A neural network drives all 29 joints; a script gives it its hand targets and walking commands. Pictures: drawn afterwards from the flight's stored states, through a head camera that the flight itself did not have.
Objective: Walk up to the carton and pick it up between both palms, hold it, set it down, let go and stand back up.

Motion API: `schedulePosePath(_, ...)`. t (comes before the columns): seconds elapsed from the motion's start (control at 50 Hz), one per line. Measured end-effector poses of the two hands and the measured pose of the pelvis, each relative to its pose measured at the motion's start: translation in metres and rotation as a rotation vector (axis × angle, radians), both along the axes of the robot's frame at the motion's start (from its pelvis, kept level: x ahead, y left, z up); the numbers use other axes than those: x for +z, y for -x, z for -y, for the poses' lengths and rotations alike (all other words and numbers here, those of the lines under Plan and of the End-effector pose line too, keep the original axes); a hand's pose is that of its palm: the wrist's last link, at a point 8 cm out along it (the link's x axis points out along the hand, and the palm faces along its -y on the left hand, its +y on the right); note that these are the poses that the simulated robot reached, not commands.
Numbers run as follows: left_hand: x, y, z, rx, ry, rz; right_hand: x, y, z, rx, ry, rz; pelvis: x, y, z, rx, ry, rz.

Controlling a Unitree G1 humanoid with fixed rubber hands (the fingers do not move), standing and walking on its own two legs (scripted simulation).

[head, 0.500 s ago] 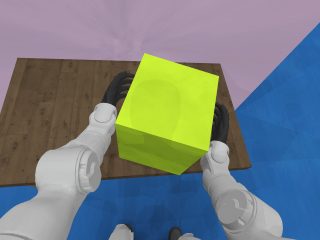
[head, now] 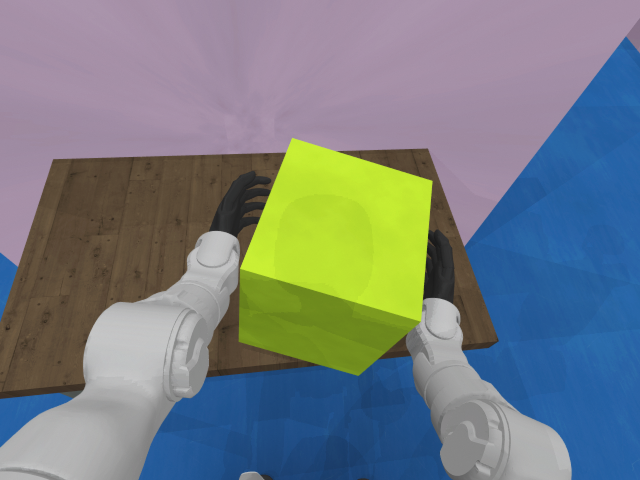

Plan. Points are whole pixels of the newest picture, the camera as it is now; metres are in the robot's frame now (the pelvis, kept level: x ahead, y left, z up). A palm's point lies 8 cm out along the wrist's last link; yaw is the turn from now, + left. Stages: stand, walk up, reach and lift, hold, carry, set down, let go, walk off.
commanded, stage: reach and lift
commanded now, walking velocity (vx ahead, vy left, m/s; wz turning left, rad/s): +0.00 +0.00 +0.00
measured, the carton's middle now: (328, 267) +0.42 -0.01 -0.05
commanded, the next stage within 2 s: none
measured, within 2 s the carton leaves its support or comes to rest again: neither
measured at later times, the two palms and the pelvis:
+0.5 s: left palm (215, 186) +0.43 +0.13 +0.12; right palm (471, 245) +0.37 -0.15 +0.10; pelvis +0.00 +0.01 +0.02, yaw +2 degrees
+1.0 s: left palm (199, 192) +0.40 +0.14 +0.15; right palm (480, 223) +0.38 -0.15 +0.13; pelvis +0.00 -0.01 +0.03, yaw +4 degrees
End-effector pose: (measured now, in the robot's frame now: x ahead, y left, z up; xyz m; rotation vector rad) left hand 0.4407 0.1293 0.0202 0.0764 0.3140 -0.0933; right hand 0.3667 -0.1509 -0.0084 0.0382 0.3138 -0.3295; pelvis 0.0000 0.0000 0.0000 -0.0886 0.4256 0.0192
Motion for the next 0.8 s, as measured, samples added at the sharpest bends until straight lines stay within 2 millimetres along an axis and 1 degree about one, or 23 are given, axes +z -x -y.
schedulePosePath(0.08,0.006,0.004,0.0,0.006,-0.023,0.002,0.004,0.001,0.001,0.01,-0.011,-0.001,0.0,-0.003,0.001,0.0,-0.005,0.014)
schedulePosePath(0.16,0.017,0.007,0.0,0.015,-0.037,0.022,0.016,-0.001,0.002,0.022,-0.017,0.017,0.001,-0.005,0.002,0.005,-0.009,0.036)
schedulePosePath(0.22,0.028,0.007,-0.001,0.02,-0.038,0.047,0.031,-0.004,0.002,0.031,-0.012,0.041,0.003,-0.007,0.001,0.01,-0.014,0.063)
schedulePosePath(0.3,0.048,0.009,-0.002,0.031,-0.021,0.08,0.057,-0.007,0.003,0.04,0.003,0.072,0.006,-0.009,-0.001,0.024,-0.019,0.113)
schedulePosePath(0.42,0.08,0.007,-0.002,0.023,0.0,0.1,0.093,-0.006,0.003,0.032,0.024,0.089,0.014,-0.006,-0.004,0.037,-0.027,0.196)
schedulePosePath(0.52,0.099,0.009,-0.001,0.022,0.022,0.106,0.114,-0.004,0.003,0.024,0.028,0.096,0.019,-0.001,-0.007,0.034,-0.03,0.234)
schedulePosePath(0.58,0.105,0.013,-0.003,0.035,0.034,0.102,0.119,-0.002,0.002,0.032,0.025,0.087,0.021,0.002,-0.008,0.027,-0.034,0.253)
schedulePosePath(0.62,0.105,0.017,-0.004,0.05,0.036,0.091,0.118,-0.001,0.001,0.044,0.02,0.072,0.023,0.004,-0.008,0.024,-0.036,0.266)
schedulePosePath(0.74,0.094,0.033,-0.014,0.097,0.02,0.048,0.105,0.002,-0.007,0.084,-0.009,0.024,0.025,0.005,-0.006,0.021,-0.043,0.28)
schedulePosePath(0.8,0.092,0.039,-0.018,0.121,0.008,0.052,0.104,0.002,-0.01,0.107,-0.022,0.027,0.026,0.003,-0.004,0.026,-0.044,0.274)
